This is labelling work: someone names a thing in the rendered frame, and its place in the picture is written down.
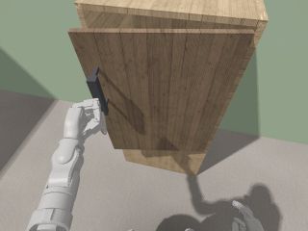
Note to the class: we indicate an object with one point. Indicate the cupboard door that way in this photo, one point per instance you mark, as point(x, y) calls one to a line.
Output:
point(166, 87)

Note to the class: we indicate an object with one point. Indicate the handle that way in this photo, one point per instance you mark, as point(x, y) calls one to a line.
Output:
point(96, 90)

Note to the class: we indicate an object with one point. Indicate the robot left hand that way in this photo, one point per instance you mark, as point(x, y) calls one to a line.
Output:
point(79, 126)

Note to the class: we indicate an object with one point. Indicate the robot right hand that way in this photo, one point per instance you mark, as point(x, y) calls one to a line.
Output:
point(251, 223)

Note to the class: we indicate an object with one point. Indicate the left robot forearm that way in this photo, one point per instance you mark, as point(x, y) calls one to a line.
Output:
point(54, 212)

